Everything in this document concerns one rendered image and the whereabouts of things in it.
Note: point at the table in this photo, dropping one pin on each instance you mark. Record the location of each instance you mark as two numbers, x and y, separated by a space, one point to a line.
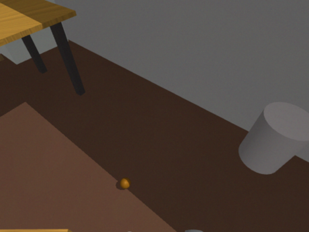
20 18

